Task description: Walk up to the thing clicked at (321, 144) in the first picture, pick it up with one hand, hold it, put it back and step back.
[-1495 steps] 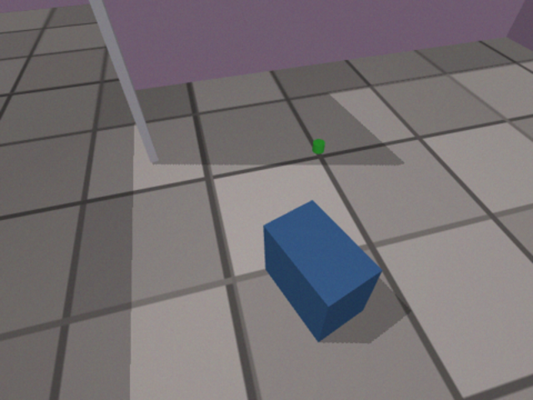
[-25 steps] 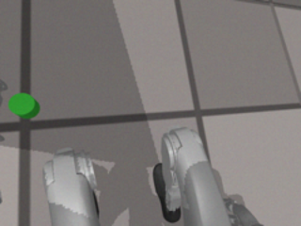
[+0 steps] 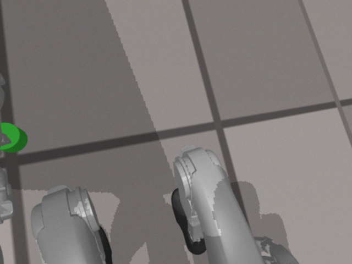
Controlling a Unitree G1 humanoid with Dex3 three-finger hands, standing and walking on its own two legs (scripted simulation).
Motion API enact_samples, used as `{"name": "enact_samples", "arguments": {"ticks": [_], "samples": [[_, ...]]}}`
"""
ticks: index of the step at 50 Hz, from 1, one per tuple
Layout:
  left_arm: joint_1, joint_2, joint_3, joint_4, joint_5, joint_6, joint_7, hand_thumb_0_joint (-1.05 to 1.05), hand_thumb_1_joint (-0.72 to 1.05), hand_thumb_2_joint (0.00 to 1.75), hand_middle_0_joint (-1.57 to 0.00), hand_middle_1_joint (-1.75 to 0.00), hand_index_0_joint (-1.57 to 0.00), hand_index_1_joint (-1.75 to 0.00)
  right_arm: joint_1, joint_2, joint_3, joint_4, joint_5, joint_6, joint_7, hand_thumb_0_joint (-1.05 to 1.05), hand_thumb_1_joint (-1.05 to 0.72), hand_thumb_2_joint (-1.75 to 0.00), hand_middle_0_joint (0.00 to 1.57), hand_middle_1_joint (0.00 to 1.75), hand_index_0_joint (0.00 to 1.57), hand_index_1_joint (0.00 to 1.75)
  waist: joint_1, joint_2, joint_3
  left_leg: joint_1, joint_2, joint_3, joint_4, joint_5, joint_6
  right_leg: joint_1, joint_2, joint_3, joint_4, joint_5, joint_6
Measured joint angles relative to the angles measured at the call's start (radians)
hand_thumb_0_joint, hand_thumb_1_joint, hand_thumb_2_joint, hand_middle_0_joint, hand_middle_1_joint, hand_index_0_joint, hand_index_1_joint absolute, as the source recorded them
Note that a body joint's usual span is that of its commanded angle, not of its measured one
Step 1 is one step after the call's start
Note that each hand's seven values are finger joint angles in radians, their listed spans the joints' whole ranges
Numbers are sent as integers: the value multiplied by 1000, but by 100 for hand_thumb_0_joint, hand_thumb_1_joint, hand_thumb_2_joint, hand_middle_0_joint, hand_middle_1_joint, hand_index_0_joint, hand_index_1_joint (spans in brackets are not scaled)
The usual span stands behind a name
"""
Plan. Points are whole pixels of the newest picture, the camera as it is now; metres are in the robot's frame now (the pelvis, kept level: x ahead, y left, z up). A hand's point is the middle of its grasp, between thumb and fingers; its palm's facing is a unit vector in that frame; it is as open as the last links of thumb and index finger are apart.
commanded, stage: approach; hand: left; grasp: from above
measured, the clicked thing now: (8, 138) +0.48 +0.31 -0.30
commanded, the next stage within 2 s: close in in 0.30 s
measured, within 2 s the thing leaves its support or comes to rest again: neither
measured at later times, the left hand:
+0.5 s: hand out of the picture +0.47 +0.32 -0.17, palm faces -0.38 -0.07 -0.92, open 13.8 cm
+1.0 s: hand (0, 139) +0.46 +0.31 -0.23, palm faces -0.47 -0.11 -0.88, open 14.1 cm
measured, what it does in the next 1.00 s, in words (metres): stands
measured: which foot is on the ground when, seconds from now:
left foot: down 0.00-1.00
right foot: down 0.00-1.00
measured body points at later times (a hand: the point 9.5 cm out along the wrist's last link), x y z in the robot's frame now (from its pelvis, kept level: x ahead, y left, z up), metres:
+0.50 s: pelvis -0.01 +0.00 -0.01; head +0.23 +0.09 +0.36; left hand +0.49 +0.32 -0.12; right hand +0.07 -0.28 -0.10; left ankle +0.07 +0.13 -0.29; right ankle +0.10 -0.14 -0.29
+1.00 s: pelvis -0.01 +0.00 -0.02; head +0.26 +0.10 +0.33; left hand +0.48 +0.31 -0.18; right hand +0.01 -0.26 -0.09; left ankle +0.07 +0.13 -0.29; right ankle +0.10 -0.14 -0.29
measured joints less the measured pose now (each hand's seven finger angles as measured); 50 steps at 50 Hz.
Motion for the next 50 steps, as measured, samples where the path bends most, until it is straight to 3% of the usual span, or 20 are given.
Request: {"name": "enact_samples", "arguments": {"ticks": [5, 9, 14, 18, 25, 32, 36, 40, 50], "samples": [[31, 29, 2, 5, -48, -29, -80, 0, -53, 99, -7, -106, -9, -104, 8, -11, 17, -15, 8, 7, -1, 0, -91, -90, 20, 30, 21, 30, 5, 1, 30, 15, -1, -5, -5, 9, -3, 13, 0, -4, -4, 10, 4], [88, 48, 16, -26, -52, -102, -104, 0, -53, 98, -7, -106, -9, -105, 13, -15, 20, -18, -1, 11, -2, 0, -91, -90, 20, 30, 21, 30, 25, -15, 48, 16, -6, -14, 3, 18, -12, 14, 0, -11, 4, 18, -1], [148, 46, 9, -103, -15, -183, -67, 0, -52, 98, -8, -107, -10, -105, 14, -15, 2, -2, -12, 12, -2, 0, -91, -90, 20, 30, 21, 30, 61, -40, 51, 9, -15, -20, 19, 24, -21, 11, -5, -14, 22, 18, -8], [132, 34, -13, -101, 18, -193, -9, 0, -52, 99, -9, -106, -10, -105, -5, -13, -14, 14, -20, 5, -8, 0, -91, -90, 20, 30, 21, 30, 71, -54, 35, 0, -20, -16, 28, 27, -19, 5, -8, -9, 32, 15, -10], [-10, 56, -29, 30, 55, -115, 42, 0, -52, 104, -9, -107, -10, -106, -51, -11, -3, 11, -29, -21, -19, 0, -91, -90, 20, 30, 21, 30, 30, -53, 10, -19, -20, -12, 32, 28, -6, -5, -7, -7, 30, 14, -12], [-50, 82, -34, 68, 21, -57, -21, 0, -51, 100, -8, -106, -10, -104, -40, -12, 28, -21, -23, -23, -15, 0, -90, -90, 20, 30, 21, 30, -6, -32, 33, -23, -16, -11, 29, 21, 8, 1, -5, -10, 16, 10, -9], [-17, 85, -22, 55, 1, -68, -47, 0, -50, 98, -8, -105, -10, -103, -13, -8, 49, -31, -22, -11, -6, 0, -90, -90, 20, 30, 21, 30, -12, -36, 53, -16, -16, -13, 27, 18, 7, 7, -5, -11, 13, 8, -7], [17, 103, -2, 53, 7, -113, -40, 0, -50, 97, -8, -104, -9, -102, 3, -5, 70, -30, -29, -9, -2, 0, -90, -90, 20, 30, 21, 30, -13, -50, 77, -14, -15, -24, 34, 18, 3, 9, -1, -19, 14, 13, -3], [26, 173, 26, 115, 75, -191, 86, 0, -52, 99, -8, -100, -9, -99, -1, -21, 99, -18, -81, -45, 9, 0, -89, -90, 20, 30, 21, 30, -33, -95, 119, -26, -15, -53, 83, 11, -5, -2, 12, -37, 48, 19, -4]]}}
